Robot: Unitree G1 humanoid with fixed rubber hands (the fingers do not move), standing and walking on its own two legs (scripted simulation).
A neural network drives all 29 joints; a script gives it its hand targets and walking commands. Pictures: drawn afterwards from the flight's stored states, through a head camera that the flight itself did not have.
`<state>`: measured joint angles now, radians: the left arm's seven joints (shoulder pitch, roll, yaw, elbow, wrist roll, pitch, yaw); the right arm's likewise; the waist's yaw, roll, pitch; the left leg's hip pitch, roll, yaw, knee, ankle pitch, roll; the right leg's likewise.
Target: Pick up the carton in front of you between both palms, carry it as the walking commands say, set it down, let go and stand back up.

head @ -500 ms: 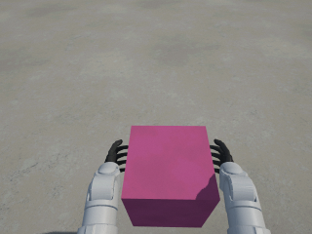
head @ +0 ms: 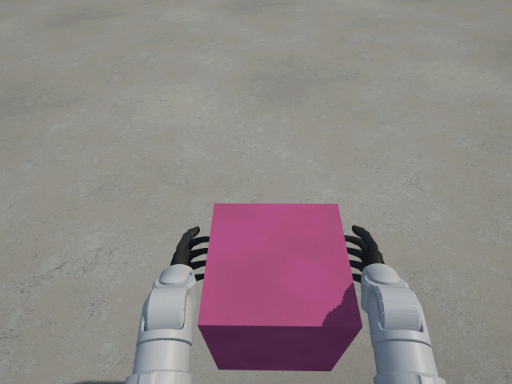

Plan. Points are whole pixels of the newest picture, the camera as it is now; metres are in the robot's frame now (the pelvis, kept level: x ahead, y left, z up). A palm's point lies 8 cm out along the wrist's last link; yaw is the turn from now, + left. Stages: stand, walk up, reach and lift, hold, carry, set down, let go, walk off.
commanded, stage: carry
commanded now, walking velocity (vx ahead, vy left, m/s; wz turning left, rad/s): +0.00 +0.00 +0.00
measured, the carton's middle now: (275, 291) +0.29 +0.00 -0.04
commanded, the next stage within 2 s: hold in 0.40 s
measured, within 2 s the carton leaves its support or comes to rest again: neither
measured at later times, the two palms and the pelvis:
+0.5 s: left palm (175, 282) +0.27 +0.16 +0.04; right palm (368, 279) +0.27 -0.14 +0.04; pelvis -0.01 +0.00 +0.01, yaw +3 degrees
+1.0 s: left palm (179, 303) +0.23 +0.14 +0.05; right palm (378, 280) +0.27 -0.15 +0.04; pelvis -0.03 -0.04 +0.01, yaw +8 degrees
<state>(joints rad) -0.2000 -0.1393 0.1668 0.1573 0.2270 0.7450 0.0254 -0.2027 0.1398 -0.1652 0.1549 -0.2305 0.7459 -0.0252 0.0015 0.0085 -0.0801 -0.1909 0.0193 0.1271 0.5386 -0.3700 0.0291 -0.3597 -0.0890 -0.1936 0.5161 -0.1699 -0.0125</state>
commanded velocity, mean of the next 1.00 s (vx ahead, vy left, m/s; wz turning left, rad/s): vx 0.00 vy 0.00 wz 0.00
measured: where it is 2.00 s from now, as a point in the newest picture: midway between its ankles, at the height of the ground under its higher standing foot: outside the picture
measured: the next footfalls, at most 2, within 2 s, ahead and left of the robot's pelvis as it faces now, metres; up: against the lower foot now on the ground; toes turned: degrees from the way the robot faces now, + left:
none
